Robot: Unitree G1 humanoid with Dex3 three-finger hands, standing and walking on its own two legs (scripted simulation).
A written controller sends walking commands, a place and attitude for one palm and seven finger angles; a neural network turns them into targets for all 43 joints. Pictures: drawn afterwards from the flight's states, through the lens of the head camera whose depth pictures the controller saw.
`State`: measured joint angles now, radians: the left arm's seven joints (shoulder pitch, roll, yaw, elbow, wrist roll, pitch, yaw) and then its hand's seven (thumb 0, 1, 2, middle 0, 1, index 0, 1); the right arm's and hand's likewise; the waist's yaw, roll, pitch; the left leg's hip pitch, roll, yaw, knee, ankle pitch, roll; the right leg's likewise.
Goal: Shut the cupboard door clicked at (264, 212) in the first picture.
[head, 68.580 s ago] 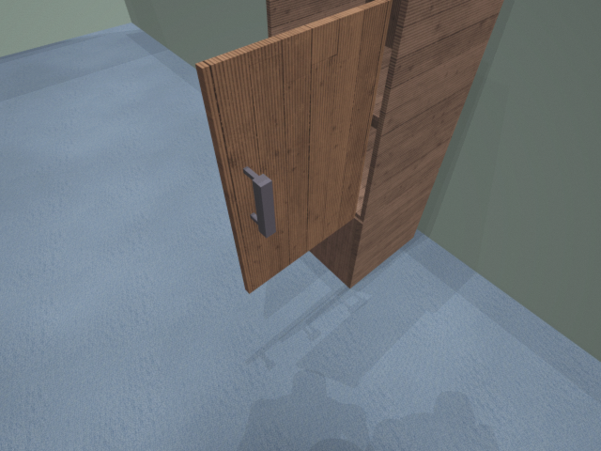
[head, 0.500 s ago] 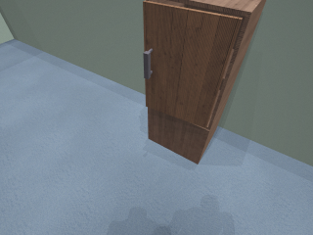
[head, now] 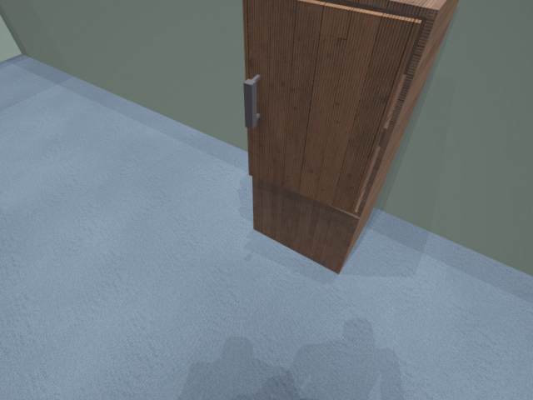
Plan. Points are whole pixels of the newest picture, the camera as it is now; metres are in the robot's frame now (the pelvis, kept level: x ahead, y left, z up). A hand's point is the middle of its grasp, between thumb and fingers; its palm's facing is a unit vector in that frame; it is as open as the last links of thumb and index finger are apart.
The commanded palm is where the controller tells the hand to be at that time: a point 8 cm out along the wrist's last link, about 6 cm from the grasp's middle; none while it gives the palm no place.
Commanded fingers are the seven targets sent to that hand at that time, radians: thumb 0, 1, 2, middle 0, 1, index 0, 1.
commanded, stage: look to check the result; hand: left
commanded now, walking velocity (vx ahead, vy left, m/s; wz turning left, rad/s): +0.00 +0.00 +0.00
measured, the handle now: (254, 101) +0.86 +0.08 -0.02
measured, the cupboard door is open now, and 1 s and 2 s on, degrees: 5 5 5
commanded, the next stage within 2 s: walk to a spot facing it in 0.24 s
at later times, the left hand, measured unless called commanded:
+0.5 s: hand out of the picture +0.04 +0.19 -0.17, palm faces +0.03 -0.96 -0.26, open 7.3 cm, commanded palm none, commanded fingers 0.00 0.90 0.90 -0.20 -0.30 -0.20 -0.30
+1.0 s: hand out of the picture +0.01 +0.24 -0.17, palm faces +0.31 -0.91 -0.28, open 7.3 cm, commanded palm none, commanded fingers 0.00 0.90 0.90 -0.20 -0.30 -0.20 -0.30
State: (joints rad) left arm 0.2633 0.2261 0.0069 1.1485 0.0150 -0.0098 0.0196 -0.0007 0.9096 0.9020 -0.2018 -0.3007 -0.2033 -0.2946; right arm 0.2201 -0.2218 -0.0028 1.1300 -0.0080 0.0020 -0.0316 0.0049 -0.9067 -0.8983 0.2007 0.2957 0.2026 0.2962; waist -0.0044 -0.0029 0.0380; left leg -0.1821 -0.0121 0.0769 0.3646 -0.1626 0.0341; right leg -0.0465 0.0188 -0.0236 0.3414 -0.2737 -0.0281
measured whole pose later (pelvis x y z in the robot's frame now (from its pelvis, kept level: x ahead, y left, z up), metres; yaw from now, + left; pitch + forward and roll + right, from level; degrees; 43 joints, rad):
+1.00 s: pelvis -0.01 +0.01 -0.01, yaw +19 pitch +1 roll -1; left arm 0.16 0.24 0.07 0.90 0.03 0.04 0.01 0.00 0.91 0.90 -0.20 -0.30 -0.20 -0.29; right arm 0.22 -0.21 -0.05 0.95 -0.03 0.05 0.00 0.00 -0.91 -0.90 0.20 0.30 0.20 0.30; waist -0.03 0.02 0.10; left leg -0.38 -0.03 -0.05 0.52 -0.16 0.03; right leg -0.42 -0.04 -0.01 0.93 -0.46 0.04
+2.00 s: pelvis +0.03 -0.02 -0.01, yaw +60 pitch +0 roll +1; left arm 0.24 0.19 0.05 0.88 0.04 -0.01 0.00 0.00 0.91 0.90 -0.20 -0.30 -0.21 -0.30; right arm 0.20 -0.23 -0.08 0.92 -0.02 0.08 0.04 0.01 -0.91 -0.90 0.20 0.30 0.20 0.30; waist -0.02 -0.01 0.08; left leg -0.42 0.03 0.05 0.94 -0.46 -0.04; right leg -0.20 -0.14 -0.21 0.51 -0.30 0.02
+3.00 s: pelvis +0.14 +0.26 -0.02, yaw +82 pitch +0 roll +0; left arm 0.36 0.17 0.03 1.05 0.02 0.00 0.03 0.00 0.92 0.90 -0.20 -0.30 -0.20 -0.29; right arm 0.04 -0.17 -0.01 0.94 -0.02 -0.02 0.00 0.00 -0.91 -0.90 0.20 0.29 0.20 0.30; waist 0.08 -0.03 0.09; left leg -0.31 0.04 0.11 0.58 -0.25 0.02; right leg -0.15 -0.08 -0.21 0.58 -0.43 0.01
